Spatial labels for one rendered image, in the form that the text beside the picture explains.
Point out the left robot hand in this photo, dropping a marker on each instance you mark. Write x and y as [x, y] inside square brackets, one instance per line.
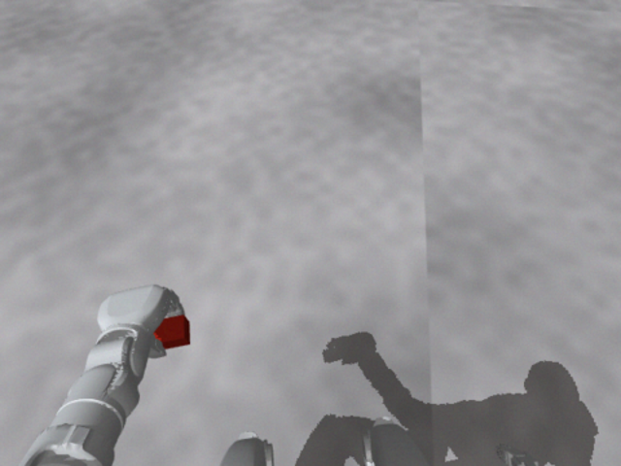
[144, 306]

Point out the left robot arm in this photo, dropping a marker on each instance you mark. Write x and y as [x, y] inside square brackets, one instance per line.
[89, 422]

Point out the right robot hand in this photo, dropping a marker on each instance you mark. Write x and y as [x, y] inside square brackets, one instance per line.
[514, 457]

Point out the small box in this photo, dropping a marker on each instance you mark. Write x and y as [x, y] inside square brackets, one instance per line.
[173, 332]

